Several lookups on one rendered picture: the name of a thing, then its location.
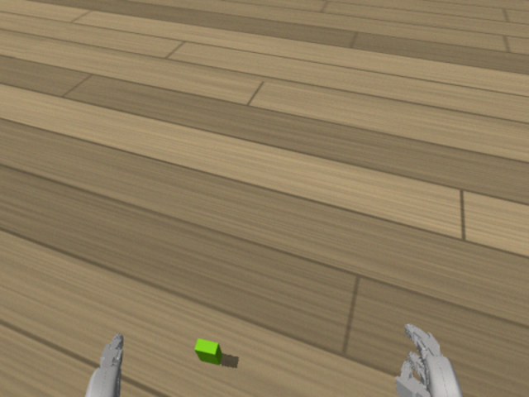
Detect carton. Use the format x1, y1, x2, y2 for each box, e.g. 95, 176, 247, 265
194, 338, 222, 365

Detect left robot hand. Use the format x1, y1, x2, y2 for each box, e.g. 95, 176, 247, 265
85, 333, 123, 397

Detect right robot hand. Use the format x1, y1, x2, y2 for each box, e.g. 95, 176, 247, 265
395, 323, 463, 397

